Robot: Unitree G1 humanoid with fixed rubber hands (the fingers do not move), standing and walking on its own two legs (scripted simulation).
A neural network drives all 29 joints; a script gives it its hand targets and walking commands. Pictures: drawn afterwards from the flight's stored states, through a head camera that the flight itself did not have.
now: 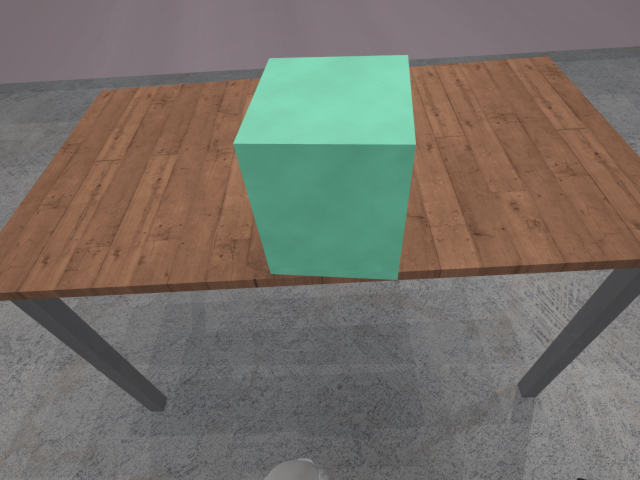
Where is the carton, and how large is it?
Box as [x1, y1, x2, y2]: [233, 55, 415, 279]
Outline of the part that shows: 407,55 269,58 233,144 271,273 397,279 415,147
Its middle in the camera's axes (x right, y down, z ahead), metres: +0.02 -0.10 +0.58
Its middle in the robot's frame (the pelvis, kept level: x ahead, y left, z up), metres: +0.51 +0.00 +0.10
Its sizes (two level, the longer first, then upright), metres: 0.210 0.200 0.250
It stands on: a table, 0.71 m high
